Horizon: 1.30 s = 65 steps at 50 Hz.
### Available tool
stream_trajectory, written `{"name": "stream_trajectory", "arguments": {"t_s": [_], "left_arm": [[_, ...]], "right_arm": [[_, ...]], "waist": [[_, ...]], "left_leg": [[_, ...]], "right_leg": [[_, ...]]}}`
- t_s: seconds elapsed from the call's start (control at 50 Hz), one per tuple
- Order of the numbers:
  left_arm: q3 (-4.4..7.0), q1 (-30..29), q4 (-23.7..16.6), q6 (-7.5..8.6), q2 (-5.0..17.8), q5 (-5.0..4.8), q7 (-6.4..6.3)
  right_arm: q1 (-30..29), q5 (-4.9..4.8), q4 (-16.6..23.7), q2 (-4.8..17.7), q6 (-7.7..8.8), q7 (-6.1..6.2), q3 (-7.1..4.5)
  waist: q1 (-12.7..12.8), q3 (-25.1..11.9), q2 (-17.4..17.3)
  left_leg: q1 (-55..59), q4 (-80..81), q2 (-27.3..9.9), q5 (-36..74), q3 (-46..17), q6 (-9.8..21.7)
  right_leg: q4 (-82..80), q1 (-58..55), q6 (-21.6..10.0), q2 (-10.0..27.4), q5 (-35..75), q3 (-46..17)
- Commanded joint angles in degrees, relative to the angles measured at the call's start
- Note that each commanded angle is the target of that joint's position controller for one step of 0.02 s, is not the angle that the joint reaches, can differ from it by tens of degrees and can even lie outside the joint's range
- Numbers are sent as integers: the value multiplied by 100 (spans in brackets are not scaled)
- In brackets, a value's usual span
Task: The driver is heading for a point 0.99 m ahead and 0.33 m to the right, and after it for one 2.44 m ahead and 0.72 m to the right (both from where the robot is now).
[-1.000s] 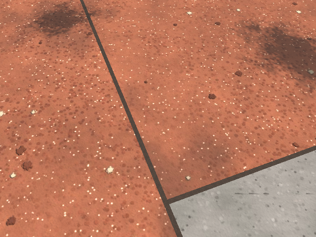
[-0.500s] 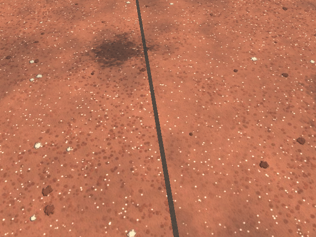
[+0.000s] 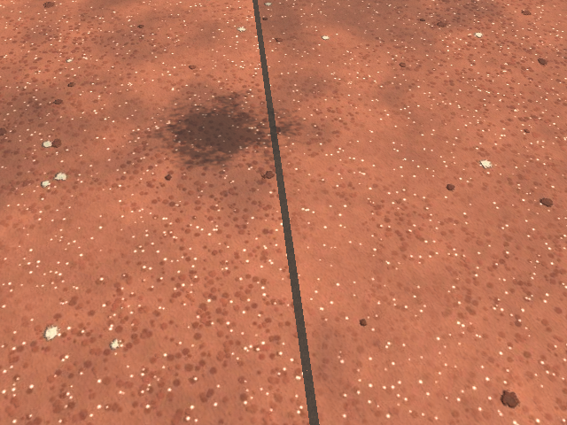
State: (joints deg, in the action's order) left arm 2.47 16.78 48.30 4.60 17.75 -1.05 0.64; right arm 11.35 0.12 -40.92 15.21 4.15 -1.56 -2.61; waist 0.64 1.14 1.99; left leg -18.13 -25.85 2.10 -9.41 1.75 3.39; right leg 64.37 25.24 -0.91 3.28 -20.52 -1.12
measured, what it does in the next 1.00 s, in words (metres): walks ahead, turning right: right foot, then left foot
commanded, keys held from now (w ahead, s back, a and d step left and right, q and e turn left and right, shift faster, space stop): w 0.06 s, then w+e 0.94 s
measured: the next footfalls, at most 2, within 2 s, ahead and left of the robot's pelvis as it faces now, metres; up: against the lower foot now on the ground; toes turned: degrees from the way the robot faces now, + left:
right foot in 0.40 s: +0.38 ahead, -0.16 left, +0.00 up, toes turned -10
left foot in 0.86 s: +0.69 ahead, -0.03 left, +0.00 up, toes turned -28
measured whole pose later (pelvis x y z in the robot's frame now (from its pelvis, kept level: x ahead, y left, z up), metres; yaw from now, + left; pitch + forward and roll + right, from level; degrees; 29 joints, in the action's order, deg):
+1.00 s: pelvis +0.56 -0.09 +0.00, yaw -28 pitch +1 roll +1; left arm 3.7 19.1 41.4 1.2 17.6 -1.4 -0.6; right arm 9.4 0.6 -40.8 15.1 5.9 -0.6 -2.8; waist 0.9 0.6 2.3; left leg -19.0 -27.9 1.3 -10.6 1.4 1.2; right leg 66.8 23.6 -1.1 -1.5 -22.9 -5.7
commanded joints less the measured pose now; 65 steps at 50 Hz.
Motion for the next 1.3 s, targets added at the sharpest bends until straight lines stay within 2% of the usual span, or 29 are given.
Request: {"name": "stream_trajectory", "arguments": {"t_s": [0.02,0.08,0.18,0.28,0.34,0.36,0.38,0.4,0.42,0.44,0.46,0.48,0.5,0.54,0.6,0.7,0.8,0.84,0.86,0.88,0.9,0.92,0.94,0.96,0.98,1.02,1.12,1.22,1.3], "left_arm": [[117,89,-352,-16,368,50,-19],[95,-305,-476,-89,278,85,-44],[22,-1154,-664,-50,127,16,73],[3,-1839,-1036,-43,136,-19,222],[46,-1795,-1185,-40,231,11,325],[111,-1527,-1170,-53,351,27,330],[238,-855,-1030,-66,543,26,317],[427,75,-810,-87,903,4,246],[614,758,-760,-135,1578,24,141],[531,716,-814,-114,1436,-51,146],[418,648,-819,-106,1046,-15,128],[373,388,-859,-94,855,3,104],[339,29,-930,-97,752,17,95],[261,-392,-1110,-101,538,101,68],[322,-382,-1131,-73,695,64,-12],[387,57,-983,-144,849,-15,-139],[395,351,-867,-224,805,-50,-176],[381,231,-910,-257,719,-23,-174],[302,225,-951,-248,496,6,-157],[168,343,-1044,-229,125,104,-139],[104,1056,-1244,-174,-36,-94,-136],[215,953,-1061,-180,584,-131,-159],[295,368,-1126,-213,832,-91,-154],[297,116,-1166,-240,757,-39,-160],[313,-56,-1231,-243,686,3,-140],[305,-1,-1264,-294,478,-67,-78],[235,-439,-1493,-360,210,-25,-33],[153,-1211,-1672,-274,64,-22,142],[129,-1661,-1899,-245,49,-30,233]], "right_arm": [[104,11,199,636,135,-12,-171],[251,11,11,812,196,41,-226],[568,23,-269,960,192,125,-246],[947,-32,-598,1025,73,161,-277],[858,-60,-632,1138,-57,222,-315],[794,-63,-602,1230,-103,261,-339],[710,-61,-565,1260,-169,307,-342],[730,-35,-483,1194,-183,365,-303],[1086,89,-205,720,-56,331,-126],[1094,117,-173,483,164,231,-7],[589,-105,-53,930,330,123,-127],[216,-193,71,938,418,94,-106],[90,-94,88,885,443,129,-112],[158,54,91,912,321,168,-183],[161,91,164,695,168,196,-145],[-955,42,449,448,206,144,-35],[-1182,-64,575,782,303,50,-156],[-675,-61,448,894,351,62,-240],[-135,4,351,1053,377,101,-320],[695,74,283,1370,376,152,-401],[1048,105,71,1740,281,106,-499],[848,-10,198,1170,261,78,-378],[645,-24,237,882,230,103,-300],[390,31,259,797,203,106,-254],[234,50,207,673,183,115,-218],[150,67,132,586,212,135,-194],[245,33,-109,855,243,150,-299],[378,-14,-296,1048,142,192,-334],[761,-152,-563,1208,36,149,-371]], "waist": [[33,-269,-758],[24,-83,-570],[-325,133,-477],[-558,347,-405],[-402,195,-558],[-233,-59,-684],[155,-465,-681],[570,-983,-493],[546,-1724,622],[418,-2357,1054],[621,-1896,667],[537,-1220,321],[290,-748,-125],[-73,-417,23],[-189,-295,87],[245,-131,218],[228,-147,383],[-82,-261,498],[-349,-651,396],[-628,-1441,-358],[-258,-1929,-2380],[-388,-1427,-1586],[-528,-786,-1036],[-434,-466,-641],[-356,-201,-626],[-210,-106,-909],[-223,26,-641],[-485,212,-534],[-525,397,-517]], "left_leg": [[913,1609,-1470,626,-1706,1071],[851,1826,-1451,1104,-1213,1115],[1042,1977,-1326,1131,-336,782],[2095,1716,-1666,1350,-21,646],[2553,1026,-1753,3067,207,457],[2595,521,-1715,4190,321,371],[2439,-408,-1576,4965,525,232],[1588,-1712,-1357,4527,671,17],[-768,-3943,-641,1875,760,-365],[-2180,-5155,223,-2284,-302,-494],[-2782,-5399,-196,-2052,-862,-368],[-2856,-5081,-444,-1586,-741,-269],[-2624,-4490,-652,-1244,-680,-274],[-1908,-3877,-829,-922,-671,-387],[-1665,-3129,-771,-545,-509,-656],[-1061,-995,-358,1341,-427,-773],[-740,-252,-253,967,-726,-576],[-55,5,-238,635,-612,-352],[892,65,-484,541,-733,-141],[2327,18,-1499,183,-1717,196],[3720,662,-2586,-1355,-4406,1036],[3415,890,-2553,-2400,-4561,918],[2796,921,-2321,-2084,-3626,691],[2193,991,-2081,-1257,-2916,588],[1774,1105,-1880,-633,-2407,585],[1329,1370,-1646,-75,-1681,551],[1400,1675,-1739,1008,-725,754],[1575,1678,-1608,1421,228,558],[2032,1526,-1843,1942,375,526]], "right_leg": [[-154,1039,87,468,518,-240],[-864,1339,222,496,1246,-239],[-2401,1161,123,285,2698,-126],[-3040,1532,-102,122,2398,-79],[-3159,1231,-338,-127,1543,283],[-3121,746,-441,-339,1255,499],[-3289,-176,-587,-586,1300,664],[-3413,-1714,-833,-535,1590,302],[-3461,-4002,-1715,892,1317,-2214],[-4436,-4936,-2368,1666,894,-4643],[-4574,-4701,-2051,1468,609,-3977],[-4610,-3910,-1817,1217,856,-3137],[-4718,-3016,-1650,990,1318,-2599],[-5007,-1902,-1587,704,2115,-2122],[-5206,-1193,-1655,522,2624,-1677],[-5099,-788,-1214,109,1902,-1313],[-4452,-1506,-1023,433,1335,-2141],[-3972,-1548,-868,351,1463,-2290],[-3259,-1329,-689,68,1552,-2081],[-1622,-631,-464,-357,567,-1516],[51,1304,-175,-945,-1451,-871],[761,1914,-84,-472,-1185,-1025],[918,2048,-42,-307,-641,-887],[835,1855,9,-121,-234,-741],[593,1774,38,26,31,-723],[345,1415,63,222,271,-594],[-532,1781,196,345,997,-470],[-2050,1415,92,240,2158,-25],[-2771,1138,-186,30,1647,184]]}}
